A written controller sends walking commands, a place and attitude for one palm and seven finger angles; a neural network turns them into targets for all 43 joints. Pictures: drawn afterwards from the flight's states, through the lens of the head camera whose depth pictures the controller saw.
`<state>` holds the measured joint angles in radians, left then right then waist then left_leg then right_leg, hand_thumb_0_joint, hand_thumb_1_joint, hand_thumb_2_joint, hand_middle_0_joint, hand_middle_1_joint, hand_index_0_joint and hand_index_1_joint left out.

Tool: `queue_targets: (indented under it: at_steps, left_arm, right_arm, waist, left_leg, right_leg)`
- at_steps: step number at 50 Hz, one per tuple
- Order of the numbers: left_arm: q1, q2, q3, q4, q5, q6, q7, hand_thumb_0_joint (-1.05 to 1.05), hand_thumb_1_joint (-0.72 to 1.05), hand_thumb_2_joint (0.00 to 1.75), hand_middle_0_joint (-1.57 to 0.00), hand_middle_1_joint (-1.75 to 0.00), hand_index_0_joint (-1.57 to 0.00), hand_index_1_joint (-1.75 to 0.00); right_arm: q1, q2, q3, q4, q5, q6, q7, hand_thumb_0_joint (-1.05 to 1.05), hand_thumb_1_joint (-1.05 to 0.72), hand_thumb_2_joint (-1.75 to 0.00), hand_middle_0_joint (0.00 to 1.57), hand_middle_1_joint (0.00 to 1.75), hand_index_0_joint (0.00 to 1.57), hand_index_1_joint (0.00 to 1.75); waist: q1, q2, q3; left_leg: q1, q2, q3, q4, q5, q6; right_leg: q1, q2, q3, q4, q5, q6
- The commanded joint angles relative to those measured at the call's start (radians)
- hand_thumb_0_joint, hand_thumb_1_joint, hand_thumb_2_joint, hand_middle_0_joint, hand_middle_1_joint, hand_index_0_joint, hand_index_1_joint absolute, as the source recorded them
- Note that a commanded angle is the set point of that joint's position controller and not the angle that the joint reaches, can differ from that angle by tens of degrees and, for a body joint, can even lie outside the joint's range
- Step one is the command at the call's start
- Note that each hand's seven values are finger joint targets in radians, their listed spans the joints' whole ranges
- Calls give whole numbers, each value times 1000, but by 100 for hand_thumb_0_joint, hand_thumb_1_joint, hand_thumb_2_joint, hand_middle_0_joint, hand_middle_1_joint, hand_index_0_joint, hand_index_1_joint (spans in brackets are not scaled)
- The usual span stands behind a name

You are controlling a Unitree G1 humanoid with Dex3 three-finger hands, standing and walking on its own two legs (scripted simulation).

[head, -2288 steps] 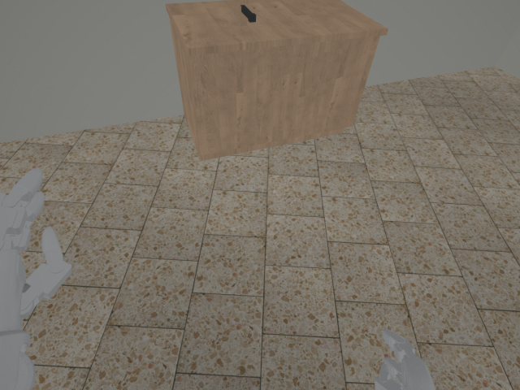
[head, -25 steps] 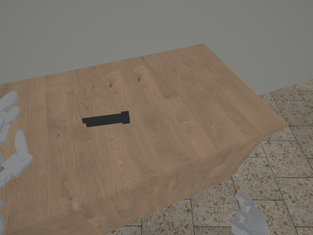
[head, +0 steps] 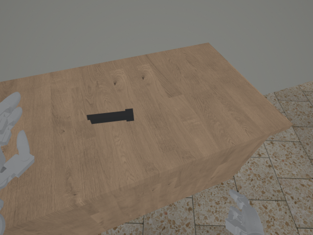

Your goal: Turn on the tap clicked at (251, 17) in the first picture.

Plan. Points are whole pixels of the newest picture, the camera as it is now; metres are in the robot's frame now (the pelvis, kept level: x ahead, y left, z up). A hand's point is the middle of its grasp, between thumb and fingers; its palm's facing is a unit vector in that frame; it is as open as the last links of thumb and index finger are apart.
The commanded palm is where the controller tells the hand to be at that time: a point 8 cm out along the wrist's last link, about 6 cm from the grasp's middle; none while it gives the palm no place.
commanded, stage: shuffle to correct the standing spot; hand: left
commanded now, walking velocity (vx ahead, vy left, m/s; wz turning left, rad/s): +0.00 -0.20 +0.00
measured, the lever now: (129, 114) +0.45 +0.12 +0.01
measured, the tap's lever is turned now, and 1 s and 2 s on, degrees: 79 79 79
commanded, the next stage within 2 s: none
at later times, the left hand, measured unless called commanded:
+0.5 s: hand (29, 157) +0.22 +0.25 +0.17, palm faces +0.32 -0.85 -0.42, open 7.4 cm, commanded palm +0.16 +0.28 +0.18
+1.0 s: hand (37, 154) +0.22 +0.23 +0.16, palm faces +0.33 -0.86 -0.40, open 7.5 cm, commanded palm +0.16 +0.27 +0.18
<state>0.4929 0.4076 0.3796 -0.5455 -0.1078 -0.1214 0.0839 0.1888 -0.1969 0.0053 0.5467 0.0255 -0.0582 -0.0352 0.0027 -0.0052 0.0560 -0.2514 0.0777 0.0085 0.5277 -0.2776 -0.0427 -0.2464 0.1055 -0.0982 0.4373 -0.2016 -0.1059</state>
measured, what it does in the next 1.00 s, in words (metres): stands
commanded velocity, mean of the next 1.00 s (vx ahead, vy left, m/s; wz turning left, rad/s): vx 0.01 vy -0.20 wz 0.00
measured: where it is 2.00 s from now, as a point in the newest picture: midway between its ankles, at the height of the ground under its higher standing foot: outside the picture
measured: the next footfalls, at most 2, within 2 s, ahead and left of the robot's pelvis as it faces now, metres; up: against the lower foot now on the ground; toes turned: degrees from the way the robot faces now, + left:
none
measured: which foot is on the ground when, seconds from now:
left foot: down 0.00-1.00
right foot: down 0.00-1.00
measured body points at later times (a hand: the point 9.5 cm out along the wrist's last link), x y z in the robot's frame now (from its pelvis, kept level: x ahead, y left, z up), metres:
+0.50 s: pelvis +0.00 +0.00 +0.00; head +0.03 +0.01 +0.45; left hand +0.19 +0.29 +0.19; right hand +0.17 -0.23 -0.08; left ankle +0.00 +0.15 -0.74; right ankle +0.02 -0.04 -0.74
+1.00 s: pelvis +0.00 -0.01 +0.00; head +0.03 +0.00 +0.45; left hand +0.20 +0.28 +0.19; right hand +0.18 -0.24 -0.08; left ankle +0.00 +0.15 -0.74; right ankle +0.02 -0.04 -0.74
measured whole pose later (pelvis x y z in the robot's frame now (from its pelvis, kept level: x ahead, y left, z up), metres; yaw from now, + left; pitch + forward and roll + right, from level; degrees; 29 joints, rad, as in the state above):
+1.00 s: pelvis +0.00 -0.01 +0.00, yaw +0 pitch +1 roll -1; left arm 0.48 0.40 0.37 -0.54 -0.11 -0.11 0.10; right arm 0.20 -0.21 0.00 0.55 0.03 -0.05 -0.04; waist -0.01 0.00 0.05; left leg -0.25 0.08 0.00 0.52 -0.28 -0.05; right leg -0.25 0.11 -0.11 0.43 -0.20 -0.12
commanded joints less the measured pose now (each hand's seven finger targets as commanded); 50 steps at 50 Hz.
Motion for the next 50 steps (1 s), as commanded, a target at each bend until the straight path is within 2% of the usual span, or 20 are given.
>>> queue_targets:
  at_steps: [1, 4, 6, 7, 8, 11, 12, 14, 21, 25, 29, 31, 33, 36, 37, 41, 44, 46, 47, 50]
  left_arm:
    - [-84, 161, 110, -198, 4, -57, 18, 0, 90, 90, -20, -30, -20, -30]
    - [-108, 160, 106, -205, 8, -60, 22, 0, 90, 90, -20, -30, -20, -30]
    - [-111, 160, 105, -206, 11, -60, 24, 0, 90, 90, -20, -30, -20, -30]
    - [-97, 172, 112, -220, 9, -60, 25, 0, 90, 90, -20, -30, -20, -30]
    - [-99, 152, 97, -213, 12, -62, 23, 0, 90, 90, -20, -30, -20, -30]
    - [-79, 162, 110, -214, 12, -62, 21, 0, 90, 90, -20, -30, -20, -30]
    - [-61, 169, 113, -234, 9, -63, 21, 0, 90, 90, -20, -30, -20, -30]
    - [-43, 173, 126, -215, 9, -64, 20, 0, 90, 90, -20, -30, -20, -30]
    - [-42, 167, 128, -189, 0, -57, 18, 0, 90, 90, -20, -30, -20, -30]
    - [-73, 162, 112, -201, 2, -56, 22, 0, 90, 90, -20, -30, -20, -30]
    - [-83, 171, 113, -217, 8, -60, 26, 0, 90, 90, -20, -30, -20, -30]
    - [-87, 165, 107, -212, 8, -57, 26, 0, 90, 90, -20, -30, -20, -30]
    - [-64, 159, 104, -210, 6, -56, 25, 0, 90, 90, -20, -30, -20, -30]
    - [-52, 165, 117, -185, 4, -50, 24, 0, 90, 90, -20, -30, -20, -30]
    - [-42, 166, 115, -197, -2, -49, 23, 0, 90, 90, -20, -30, -20, -30]
    - [-52, 162, 114, -182, -1, -46, 24, 0, 90, 90, -20, -30, -20, -30]
    - [-56, 171, 120, -195, -3, -48, 27, 0, 90, 90, -20, -30, -20, -30]
    - [-67, 164, 111, -201, -2, -48, 27, 0, 90, 90, -20, -30, -20, -30]
    - [-66, 177, 114, -218, -5, -49, 29, 0, 90, 90, -20, -30, -20, -30]
    - [-69, 176, 119, -223, 2, -55, 31, 0, 90, 90, -20, -30, -20, -30]
  right_arm:
    - [-72, -126, -54, -154, 2, -51, -8, 0, -90, -90, 20, 30, 20, 30]
    - [-77, -126, -50, -151, 1, -53, -10, 0, -90, -90, 20, 30, 20, 30]
    - [-72, -126, -55, -152, 2, -54, -7, 0, -90, -90, 20, 30, 20, 30]
    - [-88, -123, -49, -150, 6, -54, -7, 0, -90, -90, 20, 30, 20, 30]
    - [-80, -123, -49, -151, 0, -53, -7, 0, -90, -90, 20, 30, 20, 30]
    - [-66, -127, -59, -157, 2, -54, -3, 0, -90, -90, 20, 30, 20, 30]
    - [-77, -124, -54, -155, 7, -54, -1, 0, -90, -90, 20, 30, 20, 30]
    - [-63, -126, -58, -158, 1, -53, -2, 0, -90, -90, 20, 30, 20, 30]
    - [-56, -128, -59, -151, 4, -48, -4, 0, -90, -90, 20, 30, 20, 30]
    - [-66, -129, -56, -152, 7, -51, -6, 0, -90, -90, 20, 30, 20, 30]
    - [-73, -128, -54, -152, 3, -52, -8, 0, -90, -90, 20, 30, 20, 30]
    - [-66, -129, -58, -151, 5, -51, -5, 0, -90, -90, 20, 30, 20, 30]
    - [-73, -127, -54, -150, 5, -49, -6, 0, -90, -90, 20, 30, 20, 30]
    - [-63, -127, -59, -153, 6, -45, -3, 0, -90, -90, 20, 30, 20, 30]
    - [-73, -124, -54, -149, 13, -43, -3, 0, -90, -90, 20, 30, 20, 30]
    - [-63, -125, -56, -153, 10, -40, -2, 0, -90, -90, 20, 30, 20, 30]
    - [-69, -125, -52, -152, 8, -38, -4, 0, -90, -90, 20, 30, 20, 30]
    - [-71, -125, -52, -153, 10, -40, -3, 0, -90, -90, 20, 30, 20, 30]
    - [-89, -122, -46, -150, 15, -38, -5, 0, -90, -90, 20, 30, 20, 30]
    - [-76, -128, -53, -153, 6, -41, -6, 0, -90, -90, 20, 30, 20, 30]
  waist:
    - [0, 38, -127]
    - [2, 73, -132]
    - [2, 71, -146]
    - [1, 94, -145]
    - [0, 101, -150]
    - [3, 81, -162]
    - [0, 105, -168]
    - [2, 79, -183]
    - [-5, 37, -158]
    - [-4, 56, -146]
    - [-1, 85, -157]
    - [-1, 65, -161]
    - [-3, 81, -168]
    - [-2, 39, -160]
    - [-5, 44, -162]
    - [-6, 15, -156]
    - [-7, 15, -158]
    - [-5, 21, -155]
    - [-7, 48, -144]
    - [-2, 84, -176]
  left_leg:
    - [15, 64, -53, -70, 14, 82]
    - [-1, 78, -69, -104, 13, 89]
    - [0, 84, -71, -101, 46, 86]
    - [10, 87, -75, -115, 69, 88]
    - [-1, 93, -80, -116, 81, 89]
    - [-7, 92, -79, -99, 96, 82]
    - [10, 90, -81, -104, 133, 82]
    - [4, 99, -86, -92, 166, 82]
    - [4, 69, -60, -59, 64, 73]
    - [9, 70, -67, -76, 39, 77]
    - [12, 89, -84, -98, 93, 84]
    - [6, 86, -81, -88, 99, 80]
    - [21, 86, -76, -86, 122, 81]
    - [9, 75, -64, -63, 94, 75]
    - [22, 67, -60, -64, 103, 74]
    - [14, 50, -46, -31, 41, 72]
    - [27, 50, -46, -36, 47, 76]
    - [34, 49, -46, -33, 36, 75]
    - [46, 54, -50, -53, 56, 79]
    - [28, 82, -74, -78, 128, 83]
  right_leg:
    - [37, -190, 189, -125, 56, 118]
    - [62, -172, 168, -105, 46, 125]
    - [86, -174, 162, -92, 85, 117]
    - [86, -168, 146, -83, 102, 112]
    - [101, -166, 136, -73, 110, 112]
    - [119, -174, 147, -71, 137, 103]
    - [120, -171, 131, -64, 162, 92]
    - [138, -174, 132, -58, 187, 95]
    - [87, -194, 171, -97, 147, 89]
    - [63, -188, 172, -103, 96, 94]
    - [88, -176, 150, -81, 133, 99]
    - [102, -183, 157, -83, 148, 97]
    - [102, -181, 146, -78, 165, 94]
    - [98, -193, 167, -95, 167, 99]
    - [92, -193, 158, -94, 174, 89]
    - [67, -211, 190, -123, 124, 94]
    - [57, -211, 185, -127, 116, 100]
    - [43, -213, 196, -135, 95, 102]
    - [35, -203, 179, -128, 106, 98]
    - [100, -187, 157, -85, 176, 109]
